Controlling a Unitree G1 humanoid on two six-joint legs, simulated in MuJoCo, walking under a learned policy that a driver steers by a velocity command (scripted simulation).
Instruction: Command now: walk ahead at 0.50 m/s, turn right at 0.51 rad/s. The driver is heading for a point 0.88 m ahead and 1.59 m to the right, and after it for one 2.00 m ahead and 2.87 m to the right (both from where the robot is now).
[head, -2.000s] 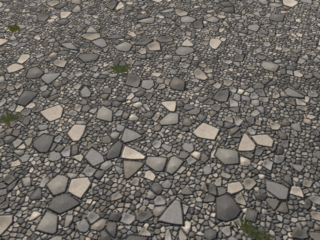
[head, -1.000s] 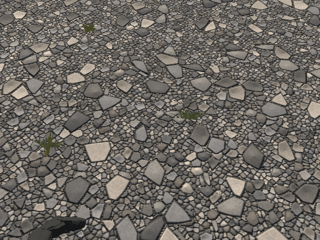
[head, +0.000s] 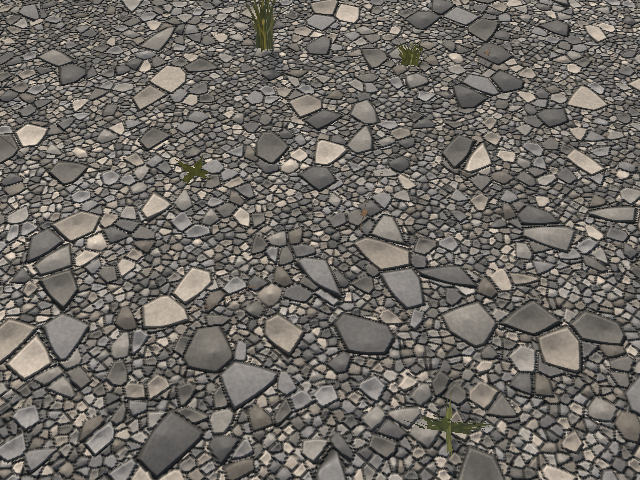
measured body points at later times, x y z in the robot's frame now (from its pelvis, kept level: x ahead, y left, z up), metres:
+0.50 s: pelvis +0.27 -0.03 +0.01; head +0.30 -0.05 +0.46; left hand +0.33 +0.25 -0.11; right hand +0.40 -0.31 -0.09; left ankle +0.47 +0.08 -0.69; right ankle +0.15 -0.07 -0.73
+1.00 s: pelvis +0.51 -0.10 +0.01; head +0.54 -0.11 +0.46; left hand +0.82 -0.01 -0.09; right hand +0.35 -0.32 -0.12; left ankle +0.50 +0.04 -0.73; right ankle +0.56 -0.28 -0.68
